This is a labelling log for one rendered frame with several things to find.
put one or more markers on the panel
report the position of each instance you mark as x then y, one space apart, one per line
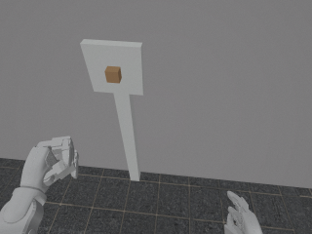
98 54

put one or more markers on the right robot hand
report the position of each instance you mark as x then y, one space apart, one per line
246 221

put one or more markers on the left robot hand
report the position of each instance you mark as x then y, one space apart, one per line
42 168

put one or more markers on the left robot forearm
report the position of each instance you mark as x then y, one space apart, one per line
24 212

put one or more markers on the button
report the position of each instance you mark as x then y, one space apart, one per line
113 74

